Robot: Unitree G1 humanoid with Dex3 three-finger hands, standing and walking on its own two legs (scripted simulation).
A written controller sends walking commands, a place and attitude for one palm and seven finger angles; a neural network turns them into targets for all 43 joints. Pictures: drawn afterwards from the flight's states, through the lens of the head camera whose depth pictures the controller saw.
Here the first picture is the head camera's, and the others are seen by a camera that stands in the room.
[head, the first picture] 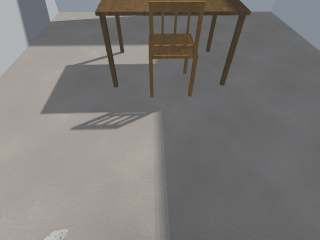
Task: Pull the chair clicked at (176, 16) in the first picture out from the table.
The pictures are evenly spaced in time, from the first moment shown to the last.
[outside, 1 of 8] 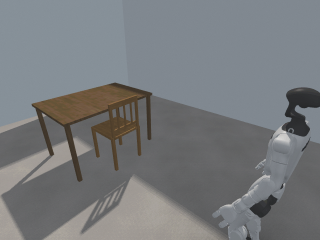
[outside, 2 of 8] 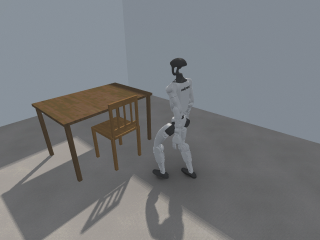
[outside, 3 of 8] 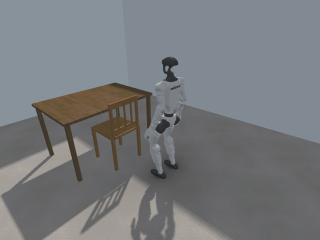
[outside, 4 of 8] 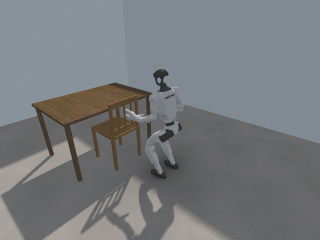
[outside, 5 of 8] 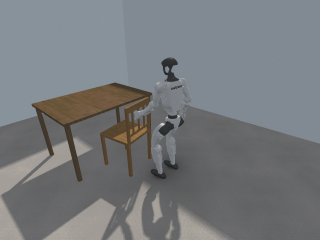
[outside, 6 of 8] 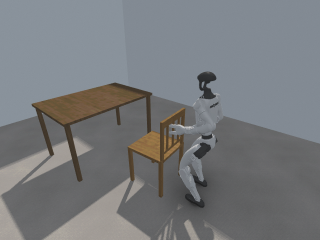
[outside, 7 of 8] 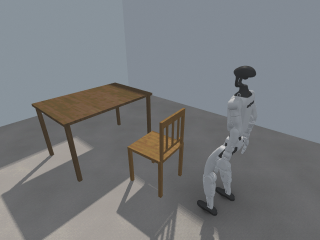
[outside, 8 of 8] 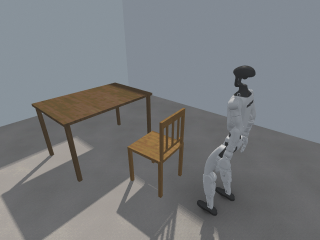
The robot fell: no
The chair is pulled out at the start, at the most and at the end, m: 0.00 0.64 0.64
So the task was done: yes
